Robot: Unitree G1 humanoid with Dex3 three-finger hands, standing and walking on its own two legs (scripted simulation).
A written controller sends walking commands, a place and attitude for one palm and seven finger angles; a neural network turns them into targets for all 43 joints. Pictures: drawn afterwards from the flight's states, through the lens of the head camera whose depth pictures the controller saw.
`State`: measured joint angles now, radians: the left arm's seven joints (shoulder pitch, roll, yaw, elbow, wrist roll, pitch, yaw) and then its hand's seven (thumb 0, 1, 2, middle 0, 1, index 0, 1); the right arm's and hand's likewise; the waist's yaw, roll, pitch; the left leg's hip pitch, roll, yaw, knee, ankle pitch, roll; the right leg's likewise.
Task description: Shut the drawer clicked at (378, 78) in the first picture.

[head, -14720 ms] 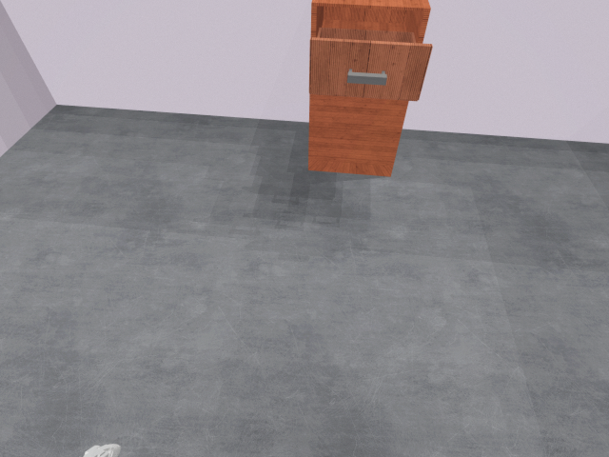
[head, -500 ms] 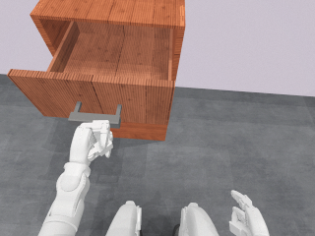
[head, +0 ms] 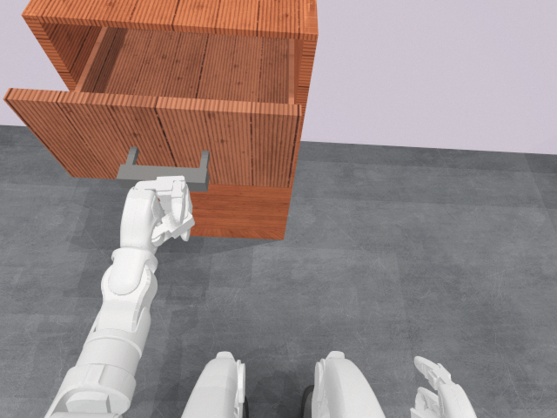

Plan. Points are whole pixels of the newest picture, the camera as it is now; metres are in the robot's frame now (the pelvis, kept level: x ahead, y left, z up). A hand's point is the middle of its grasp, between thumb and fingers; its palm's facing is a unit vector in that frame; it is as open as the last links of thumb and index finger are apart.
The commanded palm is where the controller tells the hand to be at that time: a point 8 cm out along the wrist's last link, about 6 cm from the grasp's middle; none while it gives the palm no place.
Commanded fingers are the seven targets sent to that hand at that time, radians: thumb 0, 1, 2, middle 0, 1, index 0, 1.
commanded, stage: push the drawer shut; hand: left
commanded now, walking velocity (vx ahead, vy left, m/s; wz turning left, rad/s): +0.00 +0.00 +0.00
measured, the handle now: (167, 166) +0.46 +0.18 +0.03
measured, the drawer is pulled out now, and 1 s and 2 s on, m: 0.15 0.03 0.00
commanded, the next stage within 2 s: pull the fist back off the drawer in 1.46 s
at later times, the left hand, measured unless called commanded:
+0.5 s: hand (191, 184) +0.43 +0.14 +0.02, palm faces -0.03 -1.00 -0.04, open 2.9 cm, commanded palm +0.43 +0.18 +0.03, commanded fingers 0.00 0.90 0.90 -1.40 -1.60 -1.40 -1.60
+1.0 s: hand (197, 146) +0.50 +0.14 +0.03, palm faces -0.02 -1.00 -0.04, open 3.1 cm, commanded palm +0.50 +0.18 +0.03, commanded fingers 0.00 0.90 0.90 -1.40 -1.60 -1.40 -1.60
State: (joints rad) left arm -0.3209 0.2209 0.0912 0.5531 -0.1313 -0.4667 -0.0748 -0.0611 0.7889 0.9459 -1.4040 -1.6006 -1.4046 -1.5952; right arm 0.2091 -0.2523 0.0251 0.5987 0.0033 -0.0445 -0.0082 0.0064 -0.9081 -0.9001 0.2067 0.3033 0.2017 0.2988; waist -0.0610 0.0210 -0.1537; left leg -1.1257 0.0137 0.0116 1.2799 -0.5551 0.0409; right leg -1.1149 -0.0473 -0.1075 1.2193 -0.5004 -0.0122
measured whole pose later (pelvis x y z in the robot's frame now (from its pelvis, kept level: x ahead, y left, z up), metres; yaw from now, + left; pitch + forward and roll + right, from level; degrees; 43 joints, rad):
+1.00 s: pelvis -0.01 +0.00 -0.01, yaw -2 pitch +27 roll -4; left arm -0.87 0.40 0.32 1.14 -0.06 -0.55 -0.12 0.01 0.75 0.92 -1.40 -1.60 -1.40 -1.60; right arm 0.31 -0.26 0.04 0.64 -0.04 0.02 0.02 0.00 -0.91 -0.90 0.21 0.30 0.20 0.30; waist -0.18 0.04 -0.14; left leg -1.25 0.04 0.01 1.33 -0.55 0.04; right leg -1.24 -0.02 -0.11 1.24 -0.48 -0.02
